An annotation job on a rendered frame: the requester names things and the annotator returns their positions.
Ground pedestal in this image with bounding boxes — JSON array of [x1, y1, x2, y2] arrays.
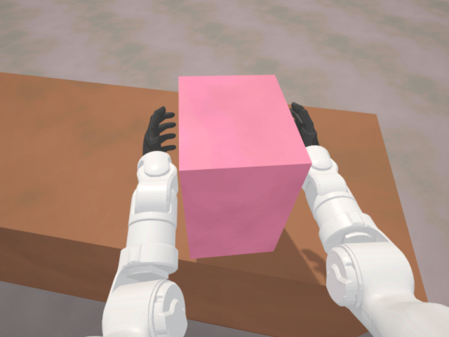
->
[[0, 72, 428, 337]]

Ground carton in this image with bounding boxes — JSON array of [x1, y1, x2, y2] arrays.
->
[[178, 75, 312, 259]]

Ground left robot upper arm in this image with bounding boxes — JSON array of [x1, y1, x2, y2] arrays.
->
[[87, 279, 187, 337]]

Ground right robot upper arm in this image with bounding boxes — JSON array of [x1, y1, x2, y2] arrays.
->
[[326, 242, 449, 337]]

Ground robot left hand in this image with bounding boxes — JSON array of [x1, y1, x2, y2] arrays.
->
[[142, 106, 176, 156]]

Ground robot right hand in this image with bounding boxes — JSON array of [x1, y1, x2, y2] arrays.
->
[[289, 103, 319, 147]]

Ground robot right forearm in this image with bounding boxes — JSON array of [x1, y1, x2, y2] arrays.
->
[[302, 145, 415, 290]]

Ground robot left forearm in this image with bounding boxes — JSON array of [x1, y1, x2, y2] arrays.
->
[[102, 151, 178, 334]]

